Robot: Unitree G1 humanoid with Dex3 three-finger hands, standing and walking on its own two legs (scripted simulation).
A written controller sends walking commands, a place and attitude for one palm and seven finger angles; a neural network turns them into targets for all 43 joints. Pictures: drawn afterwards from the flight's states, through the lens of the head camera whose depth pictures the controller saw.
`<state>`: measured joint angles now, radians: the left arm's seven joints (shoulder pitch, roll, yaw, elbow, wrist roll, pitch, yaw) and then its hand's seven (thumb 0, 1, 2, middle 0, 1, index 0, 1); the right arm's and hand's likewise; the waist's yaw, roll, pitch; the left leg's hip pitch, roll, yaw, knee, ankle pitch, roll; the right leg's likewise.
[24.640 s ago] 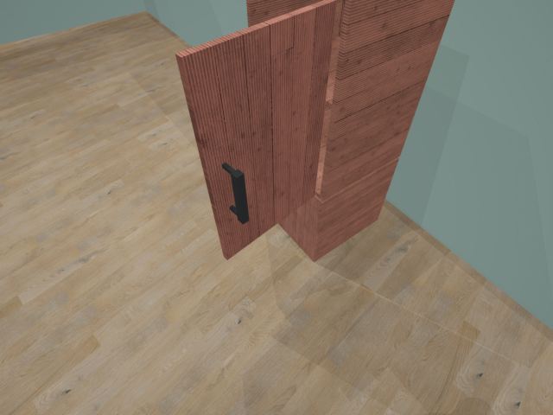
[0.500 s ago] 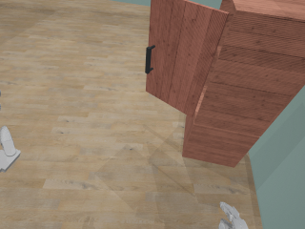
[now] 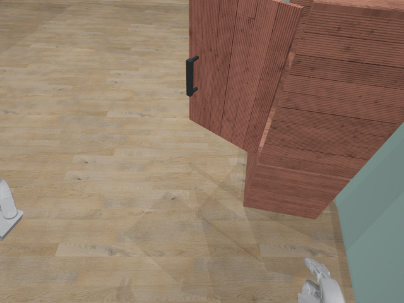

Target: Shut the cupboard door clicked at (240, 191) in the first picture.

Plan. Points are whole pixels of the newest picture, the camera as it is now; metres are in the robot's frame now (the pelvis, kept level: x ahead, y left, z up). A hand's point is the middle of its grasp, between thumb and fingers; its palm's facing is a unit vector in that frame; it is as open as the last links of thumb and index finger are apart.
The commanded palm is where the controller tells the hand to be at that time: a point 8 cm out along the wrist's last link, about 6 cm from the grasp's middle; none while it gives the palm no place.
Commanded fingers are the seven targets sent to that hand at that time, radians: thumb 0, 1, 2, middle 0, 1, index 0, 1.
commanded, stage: stop stepping back and stand still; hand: left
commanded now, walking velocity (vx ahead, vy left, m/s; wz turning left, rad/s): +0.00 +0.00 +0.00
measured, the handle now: (192, 76) +0.92 +0.08 -0.07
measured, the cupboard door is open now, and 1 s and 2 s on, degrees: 63 63 63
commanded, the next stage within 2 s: let the arm hang, fingers relaxed in 0.12 s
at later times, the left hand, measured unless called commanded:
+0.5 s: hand out of the picture +0.06 +0.19 -0.15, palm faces -0.07 -0.98 -0.19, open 7.4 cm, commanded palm none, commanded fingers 0.00 0.90 0.90 -0.20 -0.30 -0.20 -0.30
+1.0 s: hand out of the picture -0.04 +0.23 -0.16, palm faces -0.01 -0.97 -0.24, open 7.4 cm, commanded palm none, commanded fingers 0.00 0.90 0.90 -0.20 -0.30 -0.20 -0.30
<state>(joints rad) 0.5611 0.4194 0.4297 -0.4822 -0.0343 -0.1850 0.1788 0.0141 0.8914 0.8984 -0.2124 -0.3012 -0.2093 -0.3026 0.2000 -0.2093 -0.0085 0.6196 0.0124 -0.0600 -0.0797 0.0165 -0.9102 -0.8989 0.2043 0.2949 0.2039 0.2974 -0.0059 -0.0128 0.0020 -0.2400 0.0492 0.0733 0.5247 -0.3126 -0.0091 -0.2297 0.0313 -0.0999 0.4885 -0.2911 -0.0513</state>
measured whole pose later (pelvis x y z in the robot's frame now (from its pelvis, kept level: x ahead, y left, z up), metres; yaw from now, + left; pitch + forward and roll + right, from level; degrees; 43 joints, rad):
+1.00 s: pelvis -0.03 +0.03 +0.01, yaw -1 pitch -1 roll +0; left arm 0.30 0.19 0.01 1.12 0.01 0.01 0.02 0.01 0.92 0.90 -0.20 -0.30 -0.19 -0.30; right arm 0.29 -0.16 0.00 1.10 -0.02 0.01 -0.02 0.01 -0.91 -0.90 0.21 0.29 0.20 0.30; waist 0.00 0.02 0.03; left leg -0.18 0.00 0.12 0.40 -0.21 0.05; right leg -0.19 -0.01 -0.06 0.40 -0.19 -0.01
